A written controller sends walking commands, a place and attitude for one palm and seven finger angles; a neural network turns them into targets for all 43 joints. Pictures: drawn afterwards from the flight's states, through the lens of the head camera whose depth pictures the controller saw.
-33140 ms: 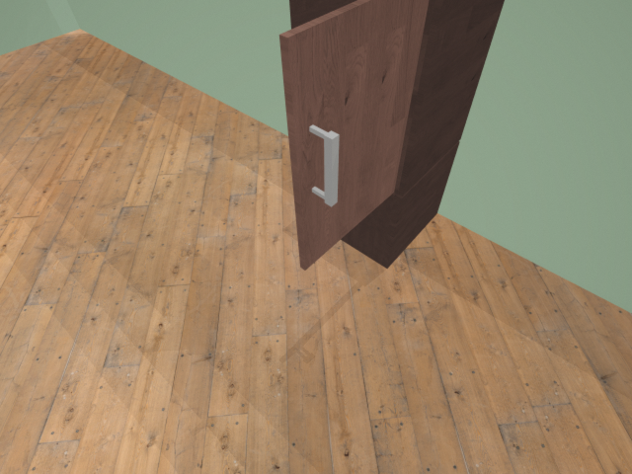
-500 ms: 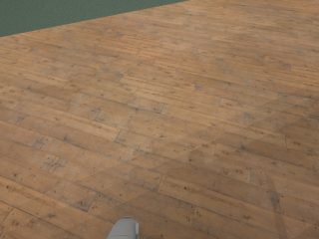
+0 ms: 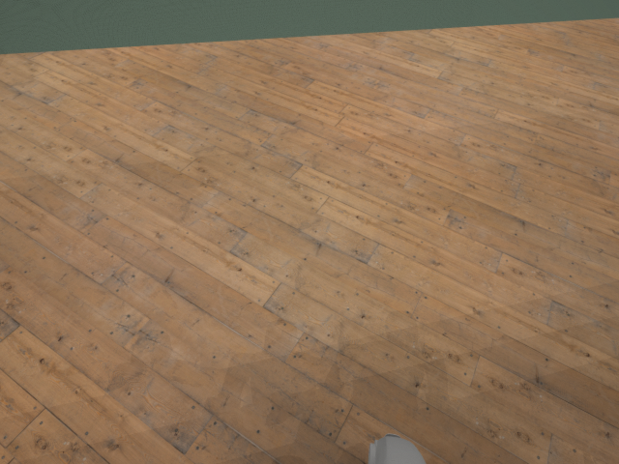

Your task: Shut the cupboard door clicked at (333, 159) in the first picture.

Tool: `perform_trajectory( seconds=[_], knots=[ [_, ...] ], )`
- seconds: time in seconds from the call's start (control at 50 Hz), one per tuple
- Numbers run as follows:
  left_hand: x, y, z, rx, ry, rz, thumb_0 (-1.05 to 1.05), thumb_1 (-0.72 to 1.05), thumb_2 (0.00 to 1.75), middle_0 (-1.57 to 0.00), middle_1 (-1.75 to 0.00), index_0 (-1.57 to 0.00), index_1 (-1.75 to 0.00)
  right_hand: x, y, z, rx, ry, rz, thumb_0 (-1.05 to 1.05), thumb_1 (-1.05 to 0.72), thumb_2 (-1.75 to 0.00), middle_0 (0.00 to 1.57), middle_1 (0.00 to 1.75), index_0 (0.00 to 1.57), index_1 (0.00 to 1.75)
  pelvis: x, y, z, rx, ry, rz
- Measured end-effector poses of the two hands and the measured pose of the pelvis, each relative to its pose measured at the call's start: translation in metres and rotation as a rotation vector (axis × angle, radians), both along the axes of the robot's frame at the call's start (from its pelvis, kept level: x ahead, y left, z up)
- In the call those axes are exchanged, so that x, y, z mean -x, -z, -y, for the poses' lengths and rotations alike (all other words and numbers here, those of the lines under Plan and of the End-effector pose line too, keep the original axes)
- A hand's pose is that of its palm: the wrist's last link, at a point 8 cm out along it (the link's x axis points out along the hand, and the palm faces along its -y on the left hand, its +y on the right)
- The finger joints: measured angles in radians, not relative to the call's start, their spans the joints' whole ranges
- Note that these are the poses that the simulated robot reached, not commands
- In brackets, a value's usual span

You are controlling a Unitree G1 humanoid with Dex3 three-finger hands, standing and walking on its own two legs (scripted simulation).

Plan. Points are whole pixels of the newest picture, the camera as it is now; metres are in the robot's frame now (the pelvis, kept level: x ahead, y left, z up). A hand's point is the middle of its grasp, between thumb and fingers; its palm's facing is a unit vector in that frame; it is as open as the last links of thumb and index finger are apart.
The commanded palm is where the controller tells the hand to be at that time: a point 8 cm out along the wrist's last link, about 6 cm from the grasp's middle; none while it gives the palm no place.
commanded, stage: walk to a spot facing it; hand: left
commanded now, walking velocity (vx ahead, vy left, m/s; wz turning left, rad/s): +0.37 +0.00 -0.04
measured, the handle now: out of the picture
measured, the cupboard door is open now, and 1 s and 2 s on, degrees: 57 57 57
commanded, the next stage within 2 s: turn to face it in 0.18 s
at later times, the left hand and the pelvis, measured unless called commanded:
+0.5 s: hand (244, 373) +0.28 +0.12 -0.17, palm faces +0.00 -0.97 -0.22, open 7.1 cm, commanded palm none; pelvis +0.21 -0.06 +0.00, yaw -2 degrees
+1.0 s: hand (242, 293) +0.42 +0.15 -0.16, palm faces -0.27 -0.94 -0.22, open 7.3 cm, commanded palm none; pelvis +0.27 -0.03 +0.00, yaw -20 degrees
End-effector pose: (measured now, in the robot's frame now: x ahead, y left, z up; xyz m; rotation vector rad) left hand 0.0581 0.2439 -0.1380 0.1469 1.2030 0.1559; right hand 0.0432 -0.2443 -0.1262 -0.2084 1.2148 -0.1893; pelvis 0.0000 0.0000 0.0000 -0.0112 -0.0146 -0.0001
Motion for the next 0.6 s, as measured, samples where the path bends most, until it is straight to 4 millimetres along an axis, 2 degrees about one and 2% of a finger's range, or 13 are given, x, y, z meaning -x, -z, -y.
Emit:
perform_trajectory(
  seconds=[0.08,0.16,0.24,0.3,0.36,0.42,0.52,0.6],
  knots=[
    [-0.072,-0.011,0.008,0.005,0.035,0.084,0.00,0.91,0.90,-0.20,-0.30,-0.20,-0.29,0.018,0.000,0.004,-0.009,0.057,-0.115,-0.01,-0.93,-0.90,0.20,0.30,0.20,0.30,-0.035,-0.004,0.005,-0.009,-0.002,-0.005],
    [-0.134,-0.013,0.025,0.011,0.079,0.116,0.00,0.91,0.90,-0.20,-0.30,-0.20,-0.29,0.028,0.004,0.003,-0.037,0.111,-0.226,0.00,-0.92,-0.90,0.20,0.30,0.20,0.30,-0.072,-0.002,0.015,-0.020,0.003,-0.012],
    [-0.191,-0.008,0.050,0.013,0.129,0.119,0.00,0.91,0.90,-0.20,-0.30,-0.20,-0.29,0.027,0.013,0.003,-0.076,0.160,-0.326,0.00,-0.91,-0.90,0.20,0.30,0.20,0.30,-0.113,0.006,0.030,-0.030,0.016,-0.018],
    [-0.227,0.002,0.069,0.008,0.144,0.138,0.00,0.91,0.90,-0.20,-0.30,-0.20,-0.29,0.014,0.024,0.008,-0.109,0.180,-0.395,0.00,-0.91,-0.90,0.20,0.30,0.20,0.30,-0.148,0.018,0.046,-0.030,0.010,-0.019],
    [-0.236,0.004,0.083,0.013,0.118,0.125,0.00,0.91,0.90,-0.20,-0.30,-0.20,-0.29,-0.021,0.027,0.018,-0.118,0.171,-0.402,0.00,-0.91,-0.90,0.20,0.30,0.20,0.30,-0.170,0.017,0.056,-0.016,0.004,-0.009],
    [-0.224,0.004,0.089,0.018,0.075,0.045,0.00,0.91,0.90,-0.20,-0.30,-0.20,-0.29,-0.076,0.025,0.030,-0.102,0.141,-0.323,0.00,-0.91,-0.90,0.20,0.30,0.20,0.30,-0.189,0.009,0.060,-0.016,0.015,-0.010],
    [-0.211,0.000,0.068,-0.033,0.032,-0.063,-0.02,0.96,0.90,-0.20,-0.30,-0.21,-0.30,-0.180,0.020,0.042,-0.072,0.093,-0.120,0.00,-0.91,-0.90,0.20,0.30,0.20,0.30,-0.212,0.002,0.060,-0.011,0.050,-0.031],
    [-0.208,0.005,0.054,-0.032,0.043,-0.144,-0.02,0.94,0.90,-0.20,-0.30,-0.20,-0.29,-0.248,0.011,0.046,-0.035,0.082,0.028,0.00,-0.93,-0.90,0.20,0.30,0.20,0.30,-0.227,0.004,0.050,-0.002,0.096,-0.033]
  ],
)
